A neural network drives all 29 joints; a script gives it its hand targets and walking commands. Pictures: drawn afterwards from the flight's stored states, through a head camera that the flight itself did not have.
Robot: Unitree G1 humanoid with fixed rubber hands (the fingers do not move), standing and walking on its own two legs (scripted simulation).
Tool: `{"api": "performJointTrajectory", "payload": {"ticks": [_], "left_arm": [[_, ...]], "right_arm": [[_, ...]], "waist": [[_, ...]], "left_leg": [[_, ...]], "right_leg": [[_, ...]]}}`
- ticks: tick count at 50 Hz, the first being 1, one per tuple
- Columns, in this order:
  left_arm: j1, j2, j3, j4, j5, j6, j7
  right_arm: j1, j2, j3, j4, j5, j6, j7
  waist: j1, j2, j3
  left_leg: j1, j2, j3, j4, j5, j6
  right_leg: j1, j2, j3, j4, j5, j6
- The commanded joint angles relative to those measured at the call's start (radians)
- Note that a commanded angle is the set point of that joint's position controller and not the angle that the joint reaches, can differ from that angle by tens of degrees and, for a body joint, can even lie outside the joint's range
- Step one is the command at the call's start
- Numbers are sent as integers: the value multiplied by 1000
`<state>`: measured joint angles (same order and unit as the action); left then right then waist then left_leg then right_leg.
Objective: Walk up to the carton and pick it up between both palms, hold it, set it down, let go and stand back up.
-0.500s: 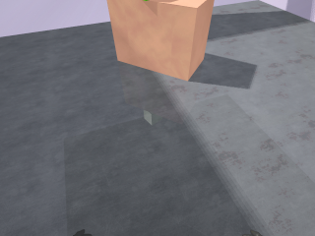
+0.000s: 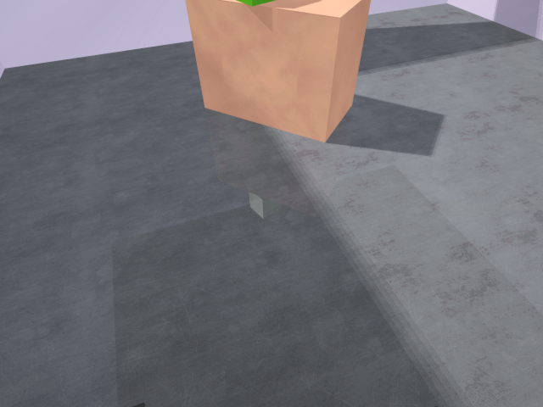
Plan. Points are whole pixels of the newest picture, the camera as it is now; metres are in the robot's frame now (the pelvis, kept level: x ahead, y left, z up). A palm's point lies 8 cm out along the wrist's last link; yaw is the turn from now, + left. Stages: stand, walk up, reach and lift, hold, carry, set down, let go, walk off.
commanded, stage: walk up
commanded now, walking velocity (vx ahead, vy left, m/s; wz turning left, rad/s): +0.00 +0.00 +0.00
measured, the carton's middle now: out of the picture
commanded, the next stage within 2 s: none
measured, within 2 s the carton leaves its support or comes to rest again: neither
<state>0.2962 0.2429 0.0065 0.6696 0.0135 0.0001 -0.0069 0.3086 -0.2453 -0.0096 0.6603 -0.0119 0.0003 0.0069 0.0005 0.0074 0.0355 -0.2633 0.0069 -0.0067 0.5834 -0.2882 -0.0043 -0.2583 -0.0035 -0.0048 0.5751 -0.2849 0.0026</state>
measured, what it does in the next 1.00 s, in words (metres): walks ahead: right foot, then left foot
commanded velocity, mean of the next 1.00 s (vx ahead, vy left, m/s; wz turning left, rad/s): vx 0.00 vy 0.00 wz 0.00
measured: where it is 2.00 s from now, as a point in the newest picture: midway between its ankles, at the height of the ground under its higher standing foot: (284, 256)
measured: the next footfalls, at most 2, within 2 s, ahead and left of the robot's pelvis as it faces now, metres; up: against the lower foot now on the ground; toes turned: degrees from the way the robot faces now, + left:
right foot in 0.46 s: +0.11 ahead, -0.18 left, +0.00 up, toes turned -11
left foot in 0.90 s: +0.52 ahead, +0.09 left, +0.00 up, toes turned -9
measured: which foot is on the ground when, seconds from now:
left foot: down 0.00-0.44, up 0.46-0.88, down 0.90-1.00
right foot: down 0.00-0.24, up 0.26-0.44, down 0.46-0.92, up 0.94-1.00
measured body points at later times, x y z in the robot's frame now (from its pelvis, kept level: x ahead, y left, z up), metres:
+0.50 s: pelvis +0.07 -0.05 -0.02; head +0.04 -0.07 +0.43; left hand +0.18 +0.23 -0.10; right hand +0.07 -0.35 -0.15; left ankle +0.02 +0.10 -0.70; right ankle +0.08 -0.17 -0.73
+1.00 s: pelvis +0.35 +0.01 -0.02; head +0.39 +0.01 +0.42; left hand +0.41 +0.27 -0.15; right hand +0.44 -0.27 -0.12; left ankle +0.48 +0.09 -0.73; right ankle +0.15 -0.13 -0.65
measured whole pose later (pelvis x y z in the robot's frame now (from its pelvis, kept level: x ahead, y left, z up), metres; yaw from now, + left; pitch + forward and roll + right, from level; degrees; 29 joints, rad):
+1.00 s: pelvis +0.35 +0.01 -0.02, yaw -14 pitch -2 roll -1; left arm 0.48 0.28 0.04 0.74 0.04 -0.04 0.00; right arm 0.21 -0.26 -0.02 0.64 -0.04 -0.04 0.04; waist 0.03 0.00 0.10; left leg -0.49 0.06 0.07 0.75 -0.24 0.02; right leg -0.21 -0.06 0.09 1.15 -0.49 -0.04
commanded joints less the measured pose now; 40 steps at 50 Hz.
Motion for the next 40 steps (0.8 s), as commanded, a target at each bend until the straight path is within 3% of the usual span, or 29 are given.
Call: {"api": "performJointTrajectory", "payload": {"ticks": [1,7,8,9,10,11,12,13,14,15,17,19,20,21,22,23,24,25,26,27,29,31,33,36,38,40], "left_arm": [[-12,128,42,-93,-1,-25,7],[-8,130,40,-85,-2,-25,8],[97,177,87,-55,28,-33,-9],[67,189,94,-60,31,-33,-17],[-12,168,88,-85,29,-36,-24],[-79,131,79,-112,23,-44,-30],[-110,102,78,-136,24,-54,-33],[-104,113,79,-137,32,-58,-34],[-77,131,92,-126,30,-58,-39],[-42,123,97,-119,18,-58,-45],[44,103,105,-100,-3,-64,-58],[172,95,114,-60,-10,-71,-59],[267,113,127,-25,-7,-73,-50],[385,151,148,19,0,-73,-35],[509,211,164,40,22,-71,-13],[499,248,139,-4,50,-70,10],[352,265,133,-24,36,-65,30],[261,308,137,-31,31,-67,48],[207,304,129,-29,39,-76,57],[163,278,117,-25,47,-86,58],[122,228,93,4,50,-110,47],[122,203,81,35,39,-126,36],[138,198,78,51,31,-135,27],[207,187,76,66,28,-137,19],[240,198,80,70,31,-132,18],[242,219,87,62,39,-120,22]], "right_arm": [[-5,-125,-41,-91,1,-26,-7],[0,-128,-39,-83,1,-26,-8],[26,-180,-96,-102,-62,-35,20],[28,-193,-103,-112,-72,-38,29],[73,-179,-105,-102,-60,-45,37],[121,-189,-113,-74,-53,-55,42],[147,-233,-126,-42,-56,-66,40],[126,-247,-129,-28,-64,-72,30],[113,-231,-121,-16,-62,-76,23],[79,-227,-115,-10,-65,-76,18],[-40,-243,-115,-10,-66,-70,21],[-141,-242,-110,-7,-59,-54,32],[-167,-222,-97,-4,-56,-43,35],[-146,-168,-77,2,-57,-31,37],[-138,-98,-54,-19,-53,-26,48],[-180,-84,-39,-87,-45,-23,57],[-198,-132,-50,-117,-33,-13,61],[-192,-159,-58,-123,-33,-8,64],[-174,-185,-64,-108,-32,-8,65],[-135,-198,-71,-86,-32,-12,70],[-66,-177,-74,-56,-33,-21,86],[-51,-140,-66,-60,-34,-16,101],[-77,-118,-58,-75,-33,-11,105],[-186,-98,-48,-113,-35,-21,99],[-241,-89,-50,-135,-37,-33,94],[-235,-85,-57,-141,-39,-41,87]], "waist": [[0,-4,-29],[0,-3,-30],[7,36,-148],[-21,26,-33],[-69,25,44],[-109,73,65],[-129,169,70],[-124,164,62],[-105,115,50],[-81,103,40],[-19,147,36],[58,160,20],[104,110,-6],[147,-30,-39],[204,-258,-51],[192,-293,17],[119,-128,117],[95,-71,164],[75,-49,189],[52,-51,186],[13,-111,147],[-4,-142,141],[-1,-145,145],[42,-113,138],[65,-104,123],[61,-122,109]], "left_leg": [[-10,74,-90,-121,59,38],[-7,73,-90,-123,66,37],[78,91,-99,-41,-510,83],[52,107,-146,-63,-624,112],[74,144,-190,-122,-597,142],[182,216,-279,-244,-584,190],[269,356,-436,-388,-608,255],[264,430,-494,-413,-570,296],[214,418,-445,-415,-558,285],[173,385,-362,-400,-542,260],[51,309,-177,-358,-493,210],[-167,230,8,-255,-502,168],[-302,187,84,-143,-561,146],[-411,128,152,87,-578,129],[-536,60,206,483,-487,84],[-706,32,55,688,-381,38],[-728,91,-41,704,-278,28],[-743,122,-58,740,-216,14],[-746,154,-65,735,-144,4],[-701,170,-73,678,-77,-8],[-561,168,-69,556,32,-20],[-470,146,-28,492,142,-31],[-440,139,-9,398,222,-34],[-435,129,17,210,317,-29],[-389,117,35,100,335,-14],[-311,111,34,37,309,6]], "right_leg": [[-3,-78,93,-109,62,-42],[0,-80,93,-113,69,-41],[-87,-92,213,-59,-516,-96],[-266,-110,250,-71,-604,-99],[-375,-107,219,-43,-522,-81],[-485,-65,110,50,-346,-36],[-562,-10,-24,218,-174,0],[-572,-72,33,301,-219,-14],[-511,-89,48,336,-235,-24],[-446,-89,44,322,-247,-29],[-264,-79,12,245,-200,-35],[49,-35,-81,127,-61,-44],[239,6,-128,102,-20,-47],[390,46,-131,114,-90,-53],[461,-65,123,-7,-320,-114],[373,-319,701,-328,-729,-192],[239,-434,921,-486,-906,-256],[161,-457,942,-518,-949,-305],[118,-441,852,-489,-872,-313],[91,-395,700,-460,-739,-286],[26,-281,434,-436,-466,-225],[-37,-207,275,-458,-294,-205],[-37,-183,198,-473,-208,-201],[75,-175,131,-454,-48,-186],[139,-196,110,-436,29,-181],[168,-235,114,-411,77,-181]]}}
